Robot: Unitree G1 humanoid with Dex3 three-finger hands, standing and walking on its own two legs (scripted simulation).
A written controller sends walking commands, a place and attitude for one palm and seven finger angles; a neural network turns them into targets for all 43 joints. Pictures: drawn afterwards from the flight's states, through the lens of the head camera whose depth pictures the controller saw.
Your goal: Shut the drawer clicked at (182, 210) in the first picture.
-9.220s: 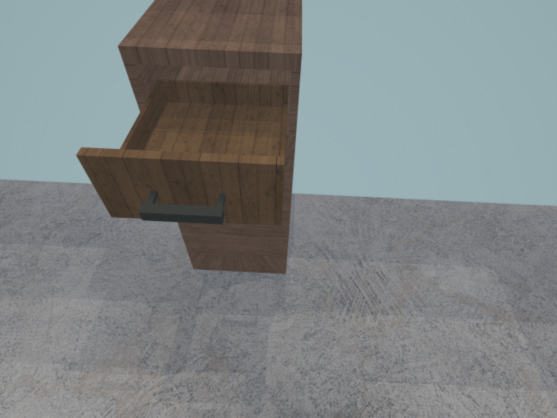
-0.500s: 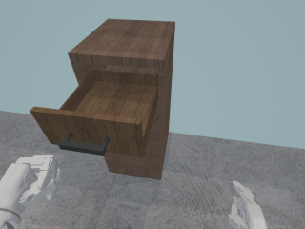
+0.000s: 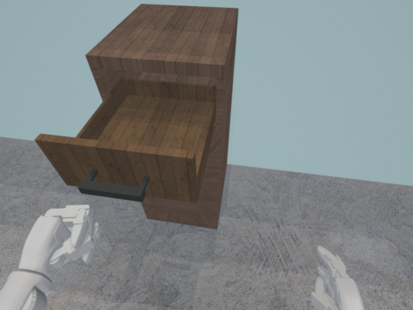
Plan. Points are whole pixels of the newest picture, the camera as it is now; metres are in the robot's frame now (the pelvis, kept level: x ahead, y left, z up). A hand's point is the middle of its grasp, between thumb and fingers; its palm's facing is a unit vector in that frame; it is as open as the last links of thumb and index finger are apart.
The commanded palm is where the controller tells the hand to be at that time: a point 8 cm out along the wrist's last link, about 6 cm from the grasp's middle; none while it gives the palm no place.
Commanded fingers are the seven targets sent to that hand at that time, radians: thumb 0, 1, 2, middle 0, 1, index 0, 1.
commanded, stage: bring the fist close to the handle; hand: left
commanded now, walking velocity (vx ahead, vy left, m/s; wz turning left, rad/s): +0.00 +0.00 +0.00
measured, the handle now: (115, 183) +0.35 +0.23 +0.04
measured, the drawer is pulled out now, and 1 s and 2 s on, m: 0.29 0.29 0.22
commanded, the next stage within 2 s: push the drawer shut in 1.02 s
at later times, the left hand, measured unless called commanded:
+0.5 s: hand (118, 232) +0.24 +0.19 +0.05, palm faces -0.08 -1.00 -0.06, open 3.2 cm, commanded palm +0.22 +0.25 +0.04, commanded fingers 0.00 0.90 0.90 -1.40 -1.60 -1.40 -1.60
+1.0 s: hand (124, 227) +0.26 +0.19 +0.04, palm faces -0.05 -1.00 -0.08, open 3.2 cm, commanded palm +0.23 +0.25 +0.03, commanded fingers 0.00 0.90 0.90 -1.40 -1.60 -1.40 -1.60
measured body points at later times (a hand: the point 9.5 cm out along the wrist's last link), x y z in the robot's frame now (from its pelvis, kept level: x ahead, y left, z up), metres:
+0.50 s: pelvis +0.00 +0.02 -0.02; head +0.03 +0.02 +0.43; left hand +0.24 +0.24 +0.05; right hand +0.17 -0.21 -0.09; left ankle +0.01 +0.10 -0.72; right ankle +0.00 -0.09 -0.72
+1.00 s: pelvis +0.00 -0.01 -0.03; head +0.04 -0.02 +0.42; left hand +0.25 +0.24 +0.04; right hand +0.16 -0.25 -0.11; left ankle +0.01 +0.10 -0.72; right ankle +0.00 -0.09 -0.72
